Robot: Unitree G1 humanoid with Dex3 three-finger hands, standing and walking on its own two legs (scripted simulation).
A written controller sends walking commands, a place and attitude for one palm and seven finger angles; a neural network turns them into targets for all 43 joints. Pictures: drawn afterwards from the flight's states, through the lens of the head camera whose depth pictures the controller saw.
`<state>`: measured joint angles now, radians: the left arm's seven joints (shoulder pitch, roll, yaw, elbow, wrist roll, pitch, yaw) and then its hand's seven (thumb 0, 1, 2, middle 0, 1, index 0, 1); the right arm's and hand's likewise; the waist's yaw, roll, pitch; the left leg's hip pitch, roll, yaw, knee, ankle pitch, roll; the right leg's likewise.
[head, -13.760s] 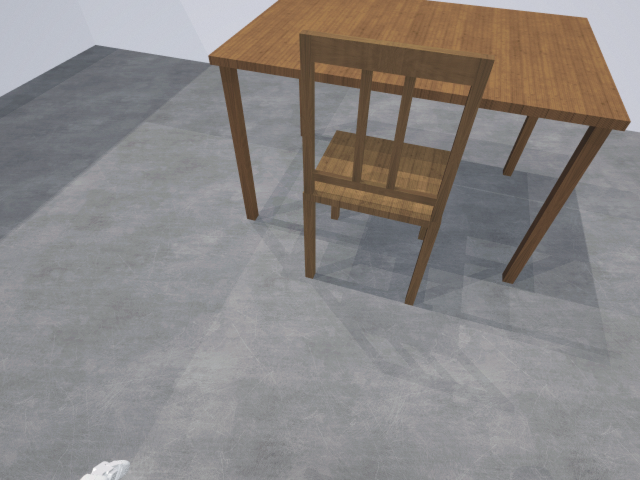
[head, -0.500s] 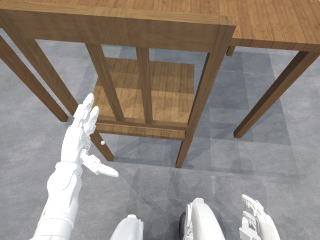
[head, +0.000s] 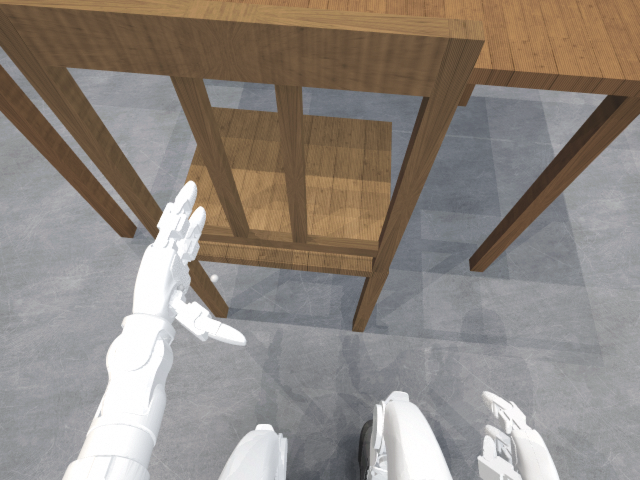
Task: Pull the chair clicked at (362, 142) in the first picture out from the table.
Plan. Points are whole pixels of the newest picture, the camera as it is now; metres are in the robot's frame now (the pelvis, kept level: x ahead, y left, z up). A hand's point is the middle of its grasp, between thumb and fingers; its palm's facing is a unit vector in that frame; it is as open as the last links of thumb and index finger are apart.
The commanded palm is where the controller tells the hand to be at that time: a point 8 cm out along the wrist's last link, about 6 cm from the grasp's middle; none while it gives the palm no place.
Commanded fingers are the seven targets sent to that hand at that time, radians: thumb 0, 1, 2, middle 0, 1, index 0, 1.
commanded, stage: aim the fingers beside a spindle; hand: left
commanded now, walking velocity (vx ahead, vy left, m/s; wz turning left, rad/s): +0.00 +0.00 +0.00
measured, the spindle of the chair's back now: (220, 173) +0.49 +0.14 +0.03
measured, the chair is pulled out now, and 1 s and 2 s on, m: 0.00 0.00 0.00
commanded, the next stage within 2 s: none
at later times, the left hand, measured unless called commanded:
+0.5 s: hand (218, 275) +0.35 +0.13 +0.02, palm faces -0.11 -0.99 -0.07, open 16.9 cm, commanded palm +0.33 +0.18 +0.02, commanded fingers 0.00 -0.50 0.30 -0.06 -0.08 -0.06 -0.08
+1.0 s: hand (222, 287) +0.34 +0.12 +0.01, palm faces -0.14 -0.99 -0.03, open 16.9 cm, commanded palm +0.32 +0.19 +0.02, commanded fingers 0.00 -0.50 0.30 -0.06 -0.08 -0.06 -0.08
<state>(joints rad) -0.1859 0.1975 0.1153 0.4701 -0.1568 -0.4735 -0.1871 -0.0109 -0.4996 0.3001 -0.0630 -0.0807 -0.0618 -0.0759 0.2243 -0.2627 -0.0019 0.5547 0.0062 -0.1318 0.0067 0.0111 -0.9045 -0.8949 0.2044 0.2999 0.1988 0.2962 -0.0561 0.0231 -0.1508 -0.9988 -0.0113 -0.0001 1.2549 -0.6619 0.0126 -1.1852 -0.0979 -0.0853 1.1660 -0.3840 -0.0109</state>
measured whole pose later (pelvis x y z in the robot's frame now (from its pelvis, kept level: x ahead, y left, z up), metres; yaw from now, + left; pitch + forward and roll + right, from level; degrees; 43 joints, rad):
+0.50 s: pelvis +0.00 -0.01 +0.00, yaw +0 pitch +23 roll +0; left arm -0.16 0.19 0.11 0.42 -0.15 -0.48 -0.17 -0.01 -0.50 0.30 -0.06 -0.08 -0.06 -0.08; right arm 0.22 -0.26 0.00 0.55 0.01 -0.10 0.01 0.01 -0.91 -0.89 0.20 0.30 0.20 0.30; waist -0.05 0.03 -0.16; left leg -0.99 -0.01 0.00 1.24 -0.66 0.00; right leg -1.18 -0.09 -0.08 1.17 -0.39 -0.02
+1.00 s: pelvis +0.00 +0.00 +0.00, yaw +0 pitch +23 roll +0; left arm -0.16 0.19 0.10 0.47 -0.16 -0.45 -0.20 -0.01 -0.50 0.30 -0.06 -0.08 -0.06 -0.08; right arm 0.22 -0.27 0.00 0.54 0.01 -0.12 0.00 0.01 -0.90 -0.89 0.20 0.30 0.20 0.30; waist -0.06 0.03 -0.16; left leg -1.00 -0.01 0.01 1.26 -0.66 0.01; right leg -1.19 -0.09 -0.08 1.17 -0.38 -0.01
